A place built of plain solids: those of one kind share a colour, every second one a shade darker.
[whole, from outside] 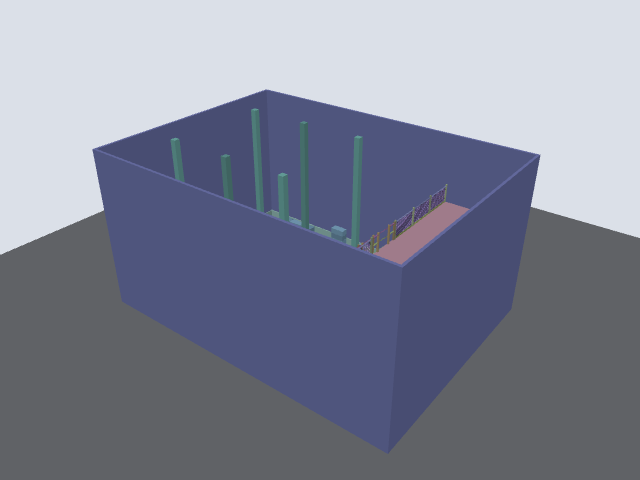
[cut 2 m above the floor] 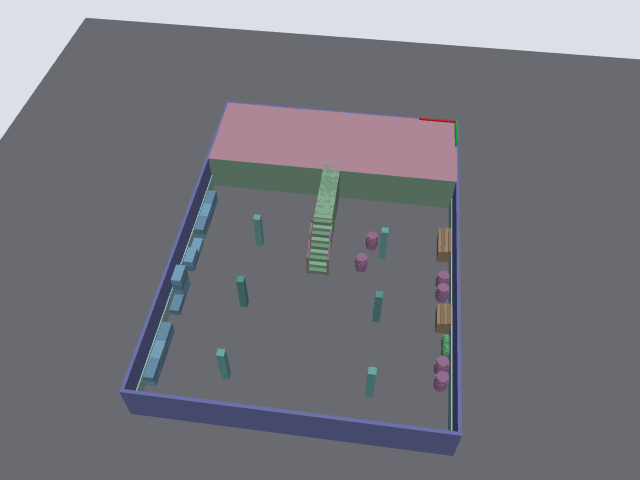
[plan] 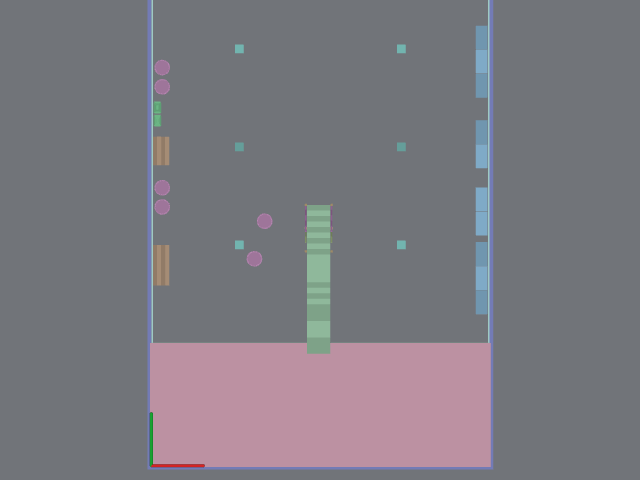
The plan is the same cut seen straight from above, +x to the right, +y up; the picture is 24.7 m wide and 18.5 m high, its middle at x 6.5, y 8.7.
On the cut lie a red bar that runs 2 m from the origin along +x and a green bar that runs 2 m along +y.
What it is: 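An aisled barn 13.0 x 18.2 m, 9.6 m high; a nave 6.2 m broad between two rows of posts 0.34 m square, 3.8 m apart, aisles 3.4 m broad; at the rear a loft 4.7 m deep at 5.54 m over closed bays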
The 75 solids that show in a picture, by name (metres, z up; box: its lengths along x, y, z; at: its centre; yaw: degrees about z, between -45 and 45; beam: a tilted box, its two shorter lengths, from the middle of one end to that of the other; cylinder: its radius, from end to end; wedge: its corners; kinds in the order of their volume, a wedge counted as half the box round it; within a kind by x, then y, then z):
{
 "loft_1": {"box": [13.13, 4.78, 5.59], "at": [6.51, 2.34, 2.74]},
 "wall_1": {"box": [0.15, 18.48, 9.62], "at": [-0.07, 9.09, 4.76]},
 "wall_2": {"box": [13.33, 0.15, 9.62], "at": [6.51, -0.07, 4.76]},
 "wall_3": {"box": [13.33, 0.15, 9.62], "at": [6.51, 18.25, 4.76]},
 "wall_4": {"box": [0.15, 18.48, 9.62], "at": [13.11, 9.09, 4.76]},
 "stair_1": {"box": [0.9, 0.62, 5.38], "at": [6.45, 4.63, 2.64]},
 "stair_2": {"box": [0.9, 0.62, 5.16], "at": [6.45, 4.84, 2.53]},
 "stair_3": {"box": [0.9, 0.62, 4.95], "at": [6.45, 5.06, 2.42]},
 "stair_4": {"box": [0.9, 0.62, 4.74], "at": [6.45, 5.27, 2.32]},
 "stair_5": {"box": [0.9, 0.62, 4.52], "at": [6.45, 5.48, 2.21]},
 "stair_6": {"box": [0.9, 0.62, 4.1], "at": [6.45, 5.91, 2.0]},
 "stair_7": {"box": [0.9, 0.62, 3.88], "at": [6.45, 6.12, 1.89]},
 "stair_8": {"box": [0.9, 0.62, 3.67], "at": [6.45, 6.34, 1.79]},
 "stair_9": {"box": [0.9, 0.62, 3.46], "at": [6.45, 6.55, 1.68]},
 "stair_10": {"box": [0.9, 0.62, 3.25], "at": [6.45, 6.76, 1.57]},
 "stair_11": {"box": [0.9, 0.62, 3.03], "at": [6.45, 6.97, 1.47]},
 "stair_12": {"box": [0.9, 0.62, 2.82], "at": [6.45, 7.19, 1.36]},
 "stair_13": {"box": [0.9, 0.62, 2.61], "at": [6.45, 7.4, 1.25]},
 "stair_14": {"box": [0.9, 0.62, 2.18], "at": [6.45, 7.83, 1.04]},
 "stair_15": {"box": [0.9, 0.62, 1.97], "at": [6.45, 8.04, 0.93]},
 "stair_16": {"box": [0.9, 0.62, 1.75], "at": [6.45, 8.25, 0.83]},
 "stair_17": {"box": [0.9, 0.62, 1.54], "at": [6.45, 8.47, 0.72]},
 "stair_18": {"box": [0.9, 0.62, 1.33], "at": [6.45, 8.68, 0.61]},
 "stair_19": {"box": [0.9, 0.62, 1.11], "at": [6.45, 8.89, 0.51]},
 "stair_20": {"box": [0.9, 0.62, 0.9], "at": [6.45, 9.1, 0.4]},
 "stair_21": {"box": [0.9, 0.62, 0.69], "at": [6.45, 9.32, 0.29]},
 "stair_22": {"box": [0.9, 0.62, 0.48], "at": [6.45, 9.53, 0.19]},
 "stair_23": {"box": [0.9, 0.62, 0.26], "at": [6.45, 9.74, 0.08]},
 "post_1": {"box": [0.34, 0.34, 9.62], "at": [3.39, 8.51, 4.76]},
 "post_2": {"box": [0.34, 0.34, 9.62], "at": [3.39, 12.29, 4.76]},
 "post_3": {"box": [0.34, 0.34, 9.62], "at": [3.39, 16.07, 4.76]},
 "post_4": {"box": [0.34, 0.34, 9.62], "at": [9.64, 8.51, 4.76]},
 "post_5": {"box": [0.34, 0.34, 9.62], "at": [9.64, 12.29, 4.76]},
 "post_6": {"box": [0.34, 0.34, 9.62], "at": [9.64, 16.07, 4.76]},
 "bales_1": {"box": [0.46, 0.92, 0.36], "at": [12.73, 6.3, 0.54]},
 "bales_2": {"box": [0.46, 0.92, 0.36], "at": [12.73, 7.23, 0.54]},
 "bales_3": {"box": [0.46, 0.92, 0.41], "at": [12.73, 8.16, 0.15]},
 "bales_4": {"box": [0.46, 0.92, 0.36], "at": [12.73, 8.16, 0.54]},
 "bales_5": {"box": [0.46, 0.92, 0.41], "at": [12.73, 9.34, 0.15]},
 "bales_6": {"box": [0.46, 0.92, 0.41], "at": [12.73, 10.27, 0.15]},
 "bales_7": {"box": [0.46, 0.92, 0.36], "at": [12.73, 10.27, 0.54]},
 "bales_8": {"box": [0.46, 0.92, 0.41], "at": [12.73, 11.93, 0.15]},
 "bales_9": {"box": [0.46, 0.92, 0.36], "at": [12.73, 11.93, 0.54]},
 "bales_10": {"box": [0.46, 0.92, 0.36], "at": [12.73, 11.93, 0.9]},
 "bales_11": {"box": [0.46, 0.92, 0.36], "at": [12.73, 11.93, 1.26]},
 "bales_12": {"box": [0.46, 0.92, 0.41], "at": [12.73, 12.86, 0.15]},
 "bales_13": {"box": [0.46, 0.92, 0.41], "at": [12.73, 14.64, 0.15]},
 "bales_14": {"box": [0.46, 0.92, 0.36], "at": [12.73, 14.64, 0.54]},
 "bales_15": {"box": [0.46, 0.92, 0.41], "at": [12.73, 15.57, 0.15]},
 "bales_16": {"box": [0.46, 0.92, 0.36], "at": [12.73, 15.57, 0.54]},
 "bales_17": {"box": [0.46, 0.92, 0.41], "at": [12.73, 16.5, 0.15]},
 "bales_18": {"box": [0.46, 0.92, 0.36], "at": [12.73, 16.5, 0.54]},
 "bin_1": {"box": [0.16, 1.57, 0.18], "at": [0.14, 7.73, 0.78]},
 "bin_2": {"box": [0.16, 1.11, 0.18], "at": [0.14, 12.13, 0.78]},
 "bin_3": {"box": [0.16, 1.57, 0.15], "at": [0.3, 7.73, 0.76]},
 "bin_4": {"box": [0.16, 1.11, 0.15], "at": [0.3, 12.13, 0.76]},
 "bin_5": {"box": [0.6, 1.53, 0.74], "at": [0.36, 7.73, 0.32]},
 "bin_6": {"box": [0.6, 1.07, 0.74], "at": [0.36, 12.13, 0.32]},
 "bin_7": {"box": [0.16, 1.57, 0.11], "at": [0.45, 7.73, 0.74]},
 "bin_8": {"box": [0.16, 1.11, 0.11], "at": [0.45, 12.13, 0.74]},
 "bin_9": {"box": [0.16, 1.57, 0.07], "at": [0.61, 7.73, 0.72]},
 "bin_10": {"box": [0.16, 1.11, 0.07], "at": [0.61, 12.13, 0.72]},
 "dwarf_1": {"box": [0.06, 13.45, 0.82], "at": [0.03, 11.46, 0.36]},
 "dwarf_2": {"box": [0.06, 13.45, 0.82], "at": [13.0, 11.46, 0.36]},
 "face_1": {"box": [6.0, 0.012, 5.56], "at": [3.0, 4.74, 2.73]},
 "face_2": {"box": [6.13, 0.012, 5.56], "at": [9.96, 4.74, 2.73]},
 "cask_1": {"cylinder": 0.26, "from": [0.42, 9.97, 0.85], "to": [0.42, 9.97, 0.9]},
 "cask_2": {"cylinder": 0.26, "from": [0.42, 10.71, 0.85], "to": [0.42, 10.71, 0.9]},
 "cask_3": {"cylinder": 0.26, "from": [0.42, 14.61, 0.85], "to": [0.42, 14.61, 0.9]},
 "cask_4": {"cylinder": 0.26, "from": [0.42, 15.35, 0.85], "to": [0.42, 15.35, 0.9]},
 "cask_5": {"cylinder": 0.26, "from": [3.97, 7.97, 0.85], "to": [3.97, 7.97, 0.9]},
 "cask_6": {"cylinder": 0.26, "from": [4.37, 9.43, 0.85], "to": [4.37, 9.43, 0.9]},
 "stair_guard_post_1": {"box": [0.09, 0.09, 1.15], "at": [5.95, 4.68, 6.06]},
 "stair_guard_post_2": {"box": [0.09, 0.09, 1.15], "at": [6.95, 4.68, 6.06]},
 "stair_guard_post_3": {"box": [0.09, 0.09, 1.1], "at": [7.45, 4.68, 6.04]}
}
